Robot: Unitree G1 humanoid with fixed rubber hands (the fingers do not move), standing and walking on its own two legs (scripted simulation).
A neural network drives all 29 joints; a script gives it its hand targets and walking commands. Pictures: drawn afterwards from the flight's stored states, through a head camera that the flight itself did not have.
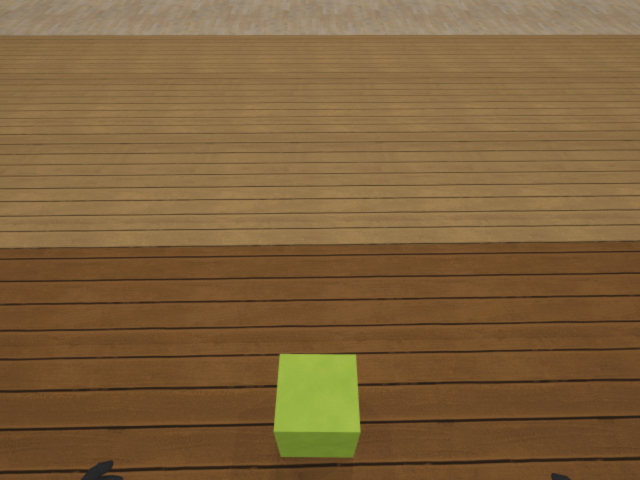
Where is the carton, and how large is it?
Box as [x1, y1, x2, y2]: [274, 354, 359, 457]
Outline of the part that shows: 280,354 274,420 274,434 280,455 352,457 359,435 355,354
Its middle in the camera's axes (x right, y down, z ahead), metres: -0.01 +0.46 +1.10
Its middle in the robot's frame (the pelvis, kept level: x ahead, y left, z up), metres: +0.42 +0.03 -0.66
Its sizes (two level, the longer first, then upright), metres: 0.210 0.200 0.250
